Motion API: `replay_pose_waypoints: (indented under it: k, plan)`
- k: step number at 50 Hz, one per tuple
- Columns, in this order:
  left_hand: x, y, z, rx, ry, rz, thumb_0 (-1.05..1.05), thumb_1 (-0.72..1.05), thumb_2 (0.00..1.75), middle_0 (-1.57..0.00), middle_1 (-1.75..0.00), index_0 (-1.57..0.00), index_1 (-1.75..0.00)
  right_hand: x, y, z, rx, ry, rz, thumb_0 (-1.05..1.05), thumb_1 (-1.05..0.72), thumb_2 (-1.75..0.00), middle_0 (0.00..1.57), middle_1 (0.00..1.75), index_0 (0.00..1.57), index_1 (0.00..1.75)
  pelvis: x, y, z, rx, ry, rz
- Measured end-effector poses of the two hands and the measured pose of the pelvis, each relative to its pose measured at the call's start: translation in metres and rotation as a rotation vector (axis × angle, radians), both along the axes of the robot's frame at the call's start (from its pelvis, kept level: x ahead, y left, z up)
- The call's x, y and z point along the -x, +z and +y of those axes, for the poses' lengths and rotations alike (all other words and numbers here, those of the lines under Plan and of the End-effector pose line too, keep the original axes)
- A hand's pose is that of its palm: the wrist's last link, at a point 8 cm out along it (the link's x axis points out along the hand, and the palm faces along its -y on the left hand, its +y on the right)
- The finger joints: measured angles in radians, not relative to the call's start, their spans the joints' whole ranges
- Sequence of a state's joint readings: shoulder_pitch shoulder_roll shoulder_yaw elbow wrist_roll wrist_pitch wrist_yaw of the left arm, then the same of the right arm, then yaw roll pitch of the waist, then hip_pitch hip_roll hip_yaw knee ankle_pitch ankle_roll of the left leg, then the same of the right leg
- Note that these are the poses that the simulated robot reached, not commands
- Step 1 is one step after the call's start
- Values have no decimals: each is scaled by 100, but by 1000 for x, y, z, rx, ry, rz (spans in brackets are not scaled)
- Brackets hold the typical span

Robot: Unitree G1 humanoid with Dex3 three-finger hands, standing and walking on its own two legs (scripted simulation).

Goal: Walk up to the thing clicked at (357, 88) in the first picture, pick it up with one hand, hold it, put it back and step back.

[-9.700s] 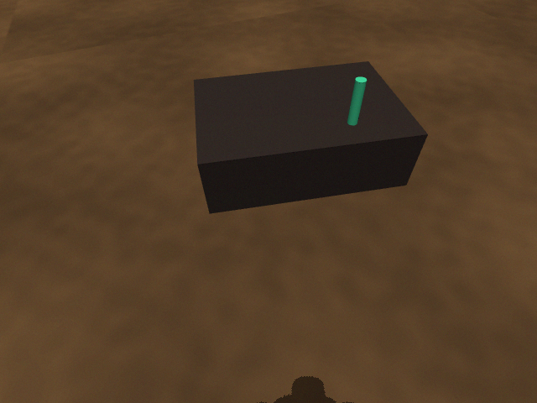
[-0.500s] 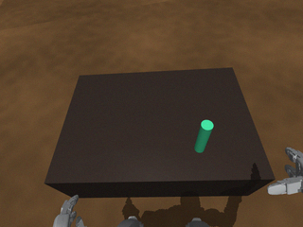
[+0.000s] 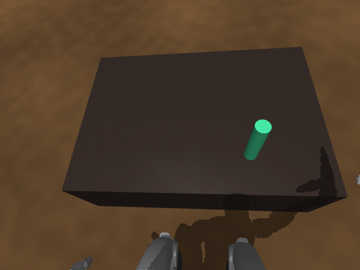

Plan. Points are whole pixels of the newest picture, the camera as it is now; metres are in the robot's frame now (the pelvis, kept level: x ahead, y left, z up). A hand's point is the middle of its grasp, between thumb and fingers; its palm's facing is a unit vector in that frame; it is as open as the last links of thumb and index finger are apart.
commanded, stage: go down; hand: right
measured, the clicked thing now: (256, 142) +0.52 -0.17 -0.26
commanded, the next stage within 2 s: approach in 0.64 s
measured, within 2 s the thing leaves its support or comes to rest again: neither
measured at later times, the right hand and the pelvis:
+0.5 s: hand out of the picture +0.42 -0.35 -0.01, palm faces +0.10 +0.99 -0.11, open 17.2 cm; pelvis +0.01 -0.01 -0.01, yaw +1 degrees
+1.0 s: hand (355, 130) +0.44 -0.34 -0.04, palm faces +0.07 +1.00 -0.05, open 17.4 cm; pelvis +0.00 -0.01 -0.06, yaw +2 degrees
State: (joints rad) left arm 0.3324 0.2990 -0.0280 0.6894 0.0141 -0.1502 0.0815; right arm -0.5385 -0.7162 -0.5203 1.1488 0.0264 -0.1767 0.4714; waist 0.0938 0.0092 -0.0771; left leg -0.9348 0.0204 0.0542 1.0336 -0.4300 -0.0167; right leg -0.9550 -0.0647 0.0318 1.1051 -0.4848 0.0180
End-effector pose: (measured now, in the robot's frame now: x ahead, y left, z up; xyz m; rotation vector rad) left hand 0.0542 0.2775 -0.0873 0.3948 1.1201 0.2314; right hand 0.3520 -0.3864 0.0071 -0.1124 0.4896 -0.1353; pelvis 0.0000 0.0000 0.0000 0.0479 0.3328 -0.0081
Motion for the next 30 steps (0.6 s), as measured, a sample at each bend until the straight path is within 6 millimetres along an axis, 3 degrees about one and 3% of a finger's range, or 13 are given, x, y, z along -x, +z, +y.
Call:
replay_pose_waypoints:
  k: [14,30]
  plan:
    - [-5,-7,0,3,-24,52,1,92,90,-19,-30,-19,-30,-27,-1,-10,-15,13,-80,-1,47,-4,8,4,6,4,-2,-10,-2,-13,4,48]
    - [-3,-8,-8,9,-12,97,1,91,91,-19,-30,-19,-30,-44,-1,-18,-28,22,-121,-1,47,-4,8,4,6,4,-7,-12,-10,-26,6,72]
